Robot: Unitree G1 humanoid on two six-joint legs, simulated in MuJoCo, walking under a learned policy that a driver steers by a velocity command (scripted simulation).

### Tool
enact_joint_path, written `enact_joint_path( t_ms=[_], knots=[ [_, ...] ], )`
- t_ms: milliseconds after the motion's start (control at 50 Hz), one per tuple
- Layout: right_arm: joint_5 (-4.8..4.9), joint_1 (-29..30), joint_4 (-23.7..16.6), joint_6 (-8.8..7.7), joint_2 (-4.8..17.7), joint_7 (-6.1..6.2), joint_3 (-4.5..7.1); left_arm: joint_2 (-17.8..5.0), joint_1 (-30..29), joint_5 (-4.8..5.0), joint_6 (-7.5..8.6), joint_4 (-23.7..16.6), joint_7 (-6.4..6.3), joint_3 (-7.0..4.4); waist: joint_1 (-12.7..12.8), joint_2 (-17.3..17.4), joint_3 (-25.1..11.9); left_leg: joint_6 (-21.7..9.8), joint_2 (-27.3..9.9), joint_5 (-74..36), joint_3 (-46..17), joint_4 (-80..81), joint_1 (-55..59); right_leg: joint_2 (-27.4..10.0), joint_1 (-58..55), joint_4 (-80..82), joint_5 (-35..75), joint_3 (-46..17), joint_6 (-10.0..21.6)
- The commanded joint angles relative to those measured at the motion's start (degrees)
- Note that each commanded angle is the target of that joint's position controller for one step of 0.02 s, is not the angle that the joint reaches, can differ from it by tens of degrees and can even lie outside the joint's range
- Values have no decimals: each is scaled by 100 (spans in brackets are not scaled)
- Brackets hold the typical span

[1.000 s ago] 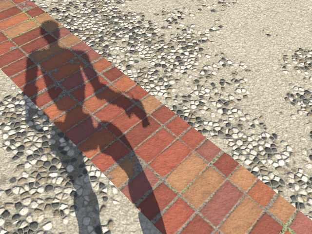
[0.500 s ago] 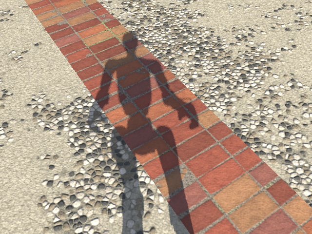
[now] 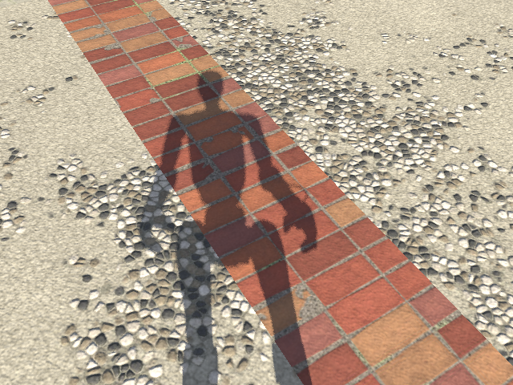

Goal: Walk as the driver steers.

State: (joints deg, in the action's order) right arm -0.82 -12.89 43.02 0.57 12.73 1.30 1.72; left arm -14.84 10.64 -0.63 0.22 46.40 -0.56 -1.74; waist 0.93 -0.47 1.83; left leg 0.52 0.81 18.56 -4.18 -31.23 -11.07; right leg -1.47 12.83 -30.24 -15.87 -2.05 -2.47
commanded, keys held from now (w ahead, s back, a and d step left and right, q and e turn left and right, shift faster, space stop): no key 0.08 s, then w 0.92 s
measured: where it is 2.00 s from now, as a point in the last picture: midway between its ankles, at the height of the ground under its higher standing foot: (274, 255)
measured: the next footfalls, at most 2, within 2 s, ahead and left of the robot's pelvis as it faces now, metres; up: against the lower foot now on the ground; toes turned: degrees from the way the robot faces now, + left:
left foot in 0.76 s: +0.41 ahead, +0.11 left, +0.00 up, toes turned +0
right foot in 1.28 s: +0.71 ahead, -0.13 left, +0.00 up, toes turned -3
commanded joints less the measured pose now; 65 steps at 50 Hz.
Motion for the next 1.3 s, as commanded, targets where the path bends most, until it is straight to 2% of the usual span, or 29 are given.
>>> enact_joint_path(
  t_ms=[20,80,120,180,200,240,280,300,320,340,360,400,460,540,640,700,740,760,780,800,820,860,880,940,1040,1160,1240,1280,1300],
  knots=[
    [8,32,-272,-97,711,30,170,-568,-58,13,65,-212,-49,-137,-11,193,-80,-165,-312,-933,-346,695,-247,-64,-104,332,775,-13,28],
    [17,0,-171,-109,670,29,158,-579,5,22,61,-72,-77,-142,-14,140,-107,-169,-279,-1020,-305,674,-203,-71,-127,337,835,-16,6],
    [53,-168,-46,-73,743,49,192,-535,129,52,41,64,-101,-137,-64,288,-166,-303,-217,428,-332,831,-175,189,16,84,-299,279,35],
    [120,-465,5,-87,1102,46,293,-454,-96,149,182,-65,-98,-135,-274,1062,444,-987,-1077,3011,-1707,1751,-412,377,1080,-1013,-1210,590,190],
    [155,-527,47,-140,1158,44,311,-435,-174,193,277,-125,-74,-136,-296,1189,657,-1205,-1392,3122,-2206,1952,-592,241,1194,-1298,-1141,431,310],
    [206,-298,40,-225,1067,40,285,-420,49,258,455,-76,21,-150,-82,1263,740,-1257,-1515,2621,-2226,1898,-643,48,1061,-1007,-1211,276,600],
    [237,262,-101,-219,868,22,224,-456,991,239,566,370,108,-207,420,902,470,-849,-933,1697,-1310,1260,-1319,166,-627,207,-359,310,748],
    [181,497,-242,-259,529,20,132,-787,1608,170,597,584,117,-305,613,71,246,-473,-378,948,-494,-58,-1823,-437,-1314,779,-700,-744,896],
    [199,653,-522,-359,421,59,121,-1470,2119,142,637,659,182,-463,673,-1506,123,-90,307,965,296,-1872,-2784,-1643,-1879,1853,-1501,-3160,1581],
    [299,561,-551,-456,774,77,217,-1290,1898,49,676,557,212,-373,521,-1330,247,-128,152,1526,-197,-2922,-3348,-2141,-1793,2163,-1602,-4138,1989],
    [347,340,-433,-529,844,21,244,-958,1517,74,694,439,184,-280,295,-844,512,-249,-157,1054,-336,-3373,-3648,-2025,-1777,2044,-1405,-3585,1895],
    [265,321,-290,-616,772,-65,253,-799,1276,104,652,351,158,-221,214,-443,478,-396,-490,78,-107,-3249,-3832,-1578,-1908,2060,-707,-2465,1515],
    [179,560,-319,-605,588,-211,242,-501,1580,78,543,454,134,-99,277,-571,235,-279,-578,-659,261,-2636,-3450,-1119,-1908,2117,1253,-1284,1284],
    [185,1304,-581,-597,276,-299,99,-747,1671,82,428,469,0,-119,404,-419,344,-22,-431,-1434,561,-1190,-3000,-917,-1428,2267,1915,-572,1268],
    [257,1906,-815,-630,473,-400,87,-911,1830,169,416,572,-39,-169,404,-564,658,-119,-283,-2034,547,-113,-2324,-1168,-1195,2423,1771,-417,1267],
    [232,1683,-810,-658,762,-421,183,-1037,1689,171,371,564,-39,-239,62,-605,363,-423,-128,-1688,574,108,-1802,-1335,-1699,1810,3399,-293,1096],
    [226,305,-406,-620,1129,-338,392,-1062,1560,115,286,508,-46,-250,-678,-631,-589,-734,186,-1585,813,177,40,-1038,-1507,126,5098,15,882],
    [191,-766,-153,-580,1394,-263,487,-932,1545,32,274,383,-63,-181,-1099,-330,-1347,-1027,-545,-1378,1,-48,1848,-829,-310,-1430,3912,70,724],
    [84,-1250,-4,-571,1959,-271,585,6,2365,25,376,256,-2,76,-630,1398,-2339,-2011,-2146,17,-2957,501,3785,313,1828,-3771,-234,107,340],
    [138,-1195,43,-570,1392,-291,441,-452,2124,193,532,350,40,-17,-789,1333,-2400,-2061,-2292,955,-4230,1559,3530,368,2492,-4584,-1557,-643,400],
    [165,-634,19,-582,1137,-278,352,-902,1398,372,616,97,63,-162,-676,1034,-1181,-1720,-2081,891,-3296,1678,2614,26,3005,-4751,-1173,-520,482],
    [98,88,-52,-618,856,-302,263,-820,843,271,650,-16,18,-173,-298,265,-361,-1452,-1596,-470,-1856,1917,962,-478,2591,-4155,-264,-295,494],
    [29,247,-46,-657,729,-313,228,-758,968,206,587,21,9,-196,-75,419,-318,-1373,-1370,-862,-1410,2069,503,-657,2203,-3907,-10,-349,480],
    [85,217,127,-754,765,-330,240,-488,1075,144,403,34,3,-159,125,457,-174,-1503,-1232,-1335,-832,2440,-150,-767,1936,-3464,185,-237,335],
    [115,-195,376,-720,1053,-194,281,-450,-76,65,427,-382,23,-122,-151,274,197,-1415,-1066,-1672,-264,2641,-77,-732,2471,-1659,1665,-93,135],
    [207,-917,734,-579,1251,-142,295,-412,-1191,157,529,-772,201,-51,-562,243,315,-1242,-1294,-1708,-102,2340,787,-413,2347,-205,2158,78,243],
    [205,-920,829,-424,1374,-104,341,-651,-1046,156,572,-871,301,-123,-303,432,86,-1032,-1557,-2815,-190,1636,1532,-204,1925,137,1238,166,550],
    [146,-789,774,-358,1274,-92,282,-1071,384,140,576,-474,243,-351,418,373,-850,-767,-1086,-4138,198,-110,1116,19,-162,251,1265,383,875],
    [-8,-896,599,-373,967,-77,144,-1531,1447,84,540,-292,182,-469,711,-402,-1815,-554,-678,-2469,489,-2031,-87,-1115,-1954,46,1482,-918,1250]
  ],
)
Keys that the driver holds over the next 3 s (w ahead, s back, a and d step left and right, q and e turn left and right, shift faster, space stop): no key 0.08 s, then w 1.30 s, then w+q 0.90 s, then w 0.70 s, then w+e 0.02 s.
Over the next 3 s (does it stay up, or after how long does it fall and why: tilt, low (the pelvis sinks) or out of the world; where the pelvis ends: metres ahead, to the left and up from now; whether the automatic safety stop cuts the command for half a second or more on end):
stays up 1.39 0.27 0.01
